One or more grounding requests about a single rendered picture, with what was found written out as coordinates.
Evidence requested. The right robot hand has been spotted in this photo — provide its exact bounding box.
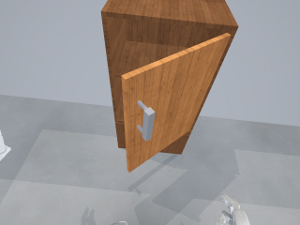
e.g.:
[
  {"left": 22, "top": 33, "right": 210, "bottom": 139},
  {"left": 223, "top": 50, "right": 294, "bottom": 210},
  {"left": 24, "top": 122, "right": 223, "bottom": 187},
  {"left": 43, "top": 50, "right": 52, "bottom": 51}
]
[{"left": 216, "top": 194, "right": 250, "bottom": 225}]

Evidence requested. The handle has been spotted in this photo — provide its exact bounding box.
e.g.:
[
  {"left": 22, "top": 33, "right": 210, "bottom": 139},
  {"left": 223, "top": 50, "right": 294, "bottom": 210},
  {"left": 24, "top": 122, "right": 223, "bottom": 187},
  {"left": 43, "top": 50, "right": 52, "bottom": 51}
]
[{"left": 137, "top": 100, "right": 156, "bottom": 142}]

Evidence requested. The left robot hand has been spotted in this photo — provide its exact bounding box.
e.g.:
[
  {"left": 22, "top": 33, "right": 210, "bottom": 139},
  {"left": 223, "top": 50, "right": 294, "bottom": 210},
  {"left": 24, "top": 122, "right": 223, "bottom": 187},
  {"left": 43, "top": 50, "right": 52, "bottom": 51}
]
[{"left": 0, "top": 129, "right": 11, "bottom": 161}]

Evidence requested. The cupboard door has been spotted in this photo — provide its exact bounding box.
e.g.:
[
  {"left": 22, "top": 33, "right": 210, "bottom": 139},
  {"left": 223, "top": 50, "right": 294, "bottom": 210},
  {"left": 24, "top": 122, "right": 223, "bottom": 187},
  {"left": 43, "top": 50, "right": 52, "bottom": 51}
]
[{"left": 121, "top": 33, "right": 231, "bottom": 173}]

